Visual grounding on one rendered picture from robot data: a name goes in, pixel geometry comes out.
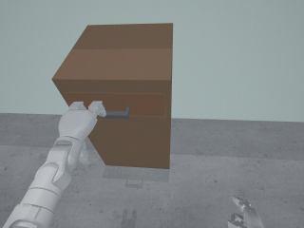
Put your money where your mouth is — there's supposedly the robot left forearm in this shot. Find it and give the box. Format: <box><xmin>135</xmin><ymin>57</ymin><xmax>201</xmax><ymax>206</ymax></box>
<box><xmin>3</xmin><ymin>136</ymin><xmax>84</xmax><ymax>228</ymax></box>

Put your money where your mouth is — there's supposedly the cabinet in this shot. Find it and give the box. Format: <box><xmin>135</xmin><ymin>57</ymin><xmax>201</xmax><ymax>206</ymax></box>
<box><xmin>51</xmin><ymin>23</ymin><xmax>174</xmax><ymax>169</ymax></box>

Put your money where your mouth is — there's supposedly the handle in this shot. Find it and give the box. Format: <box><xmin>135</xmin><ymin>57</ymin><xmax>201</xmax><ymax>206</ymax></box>
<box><xmin>100</xmin><ymin>104</ymin><xmax>130</xmax><ymax>119</ymax></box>

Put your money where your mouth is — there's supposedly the left robot hand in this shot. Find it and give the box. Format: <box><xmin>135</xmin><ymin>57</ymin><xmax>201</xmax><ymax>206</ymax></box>
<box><xmin>58</xmin><ymin>101</ymin><xmax>106</xmax><ymax>165</ymax></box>

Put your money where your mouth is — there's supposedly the right robot hand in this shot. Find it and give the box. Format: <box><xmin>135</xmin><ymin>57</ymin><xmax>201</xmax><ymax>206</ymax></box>
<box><xmin>227</xmin><ymin>196</ymin><xmax>264</xmax><ymax>228</ymax></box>

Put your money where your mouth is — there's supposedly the drawer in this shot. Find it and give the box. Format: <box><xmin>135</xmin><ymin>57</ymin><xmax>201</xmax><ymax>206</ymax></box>
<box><xmin>66</xmin><ymin>91</ymin><xmax>166</xmax><ymax>117</ymax></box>

